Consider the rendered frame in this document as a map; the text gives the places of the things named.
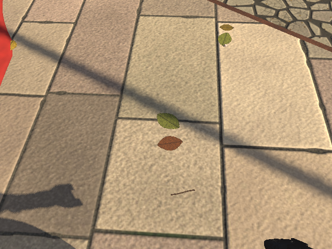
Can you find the robot right hand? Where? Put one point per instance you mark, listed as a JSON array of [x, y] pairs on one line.
[[285, 244]]

